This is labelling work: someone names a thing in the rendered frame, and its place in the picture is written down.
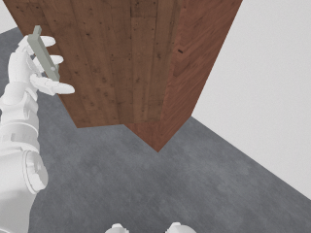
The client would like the robot right shin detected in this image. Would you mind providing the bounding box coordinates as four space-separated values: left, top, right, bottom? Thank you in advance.
169 222 181 229

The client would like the robot left shin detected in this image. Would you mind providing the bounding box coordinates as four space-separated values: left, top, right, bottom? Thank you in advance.
112 223 122 228

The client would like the robot left forearm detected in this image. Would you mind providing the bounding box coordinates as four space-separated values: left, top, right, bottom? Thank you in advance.
0 82 40 156

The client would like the robot shin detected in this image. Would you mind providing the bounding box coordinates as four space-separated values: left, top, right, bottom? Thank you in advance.
112 223 122 228
169 222 181 229

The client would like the robot left hand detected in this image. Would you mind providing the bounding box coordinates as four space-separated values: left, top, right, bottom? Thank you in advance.
8 35 75 96

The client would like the cupboard door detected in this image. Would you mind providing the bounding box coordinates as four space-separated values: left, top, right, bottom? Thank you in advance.
3 0 183 128

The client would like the handle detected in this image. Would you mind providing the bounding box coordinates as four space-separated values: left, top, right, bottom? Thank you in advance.
26 25 60 82

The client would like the robot left upper arm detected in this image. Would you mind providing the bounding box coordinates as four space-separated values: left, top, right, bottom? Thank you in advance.
0 150 49 233

